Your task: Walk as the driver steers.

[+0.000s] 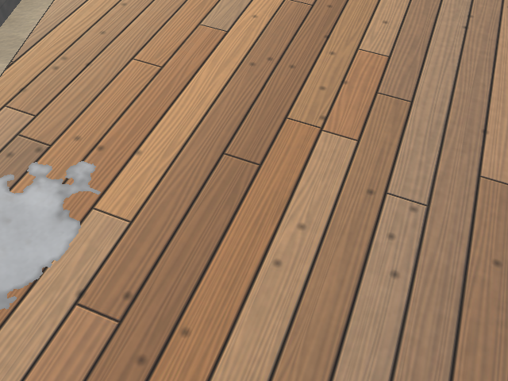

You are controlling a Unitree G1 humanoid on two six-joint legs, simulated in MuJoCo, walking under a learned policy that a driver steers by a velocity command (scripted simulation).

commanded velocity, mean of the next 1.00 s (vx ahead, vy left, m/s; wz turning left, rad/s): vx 0.50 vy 0.00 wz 0.08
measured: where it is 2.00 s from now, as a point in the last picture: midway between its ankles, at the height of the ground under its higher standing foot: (267, 191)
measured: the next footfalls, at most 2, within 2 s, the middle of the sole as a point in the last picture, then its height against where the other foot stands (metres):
right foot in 0.24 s outside the picture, level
left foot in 0.76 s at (219, 338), level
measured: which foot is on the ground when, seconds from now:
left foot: down 0.00-0.24, up 0.26-0.74, down 0.76-1.00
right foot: up 0.00-0.22, down 0.24-0.78, up 0.80-1.00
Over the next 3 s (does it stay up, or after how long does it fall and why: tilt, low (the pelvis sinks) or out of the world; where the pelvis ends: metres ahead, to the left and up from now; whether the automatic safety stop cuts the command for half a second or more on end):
stays up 1.42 -0.24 -0.01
